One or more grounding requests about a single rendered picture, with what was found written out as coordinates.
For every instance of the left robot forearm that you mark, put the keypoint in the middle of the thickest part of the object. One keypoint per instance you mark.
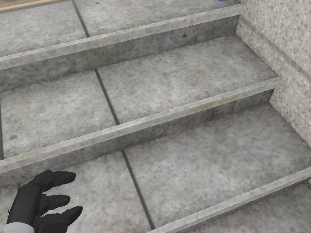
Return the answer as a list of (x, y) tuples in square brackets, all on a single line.
[(17, 227)]

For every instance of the robot left hand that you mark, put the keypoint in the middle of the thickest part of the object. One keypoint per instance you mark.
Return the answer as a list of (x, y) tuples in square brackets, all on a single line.
[(30, 204)]

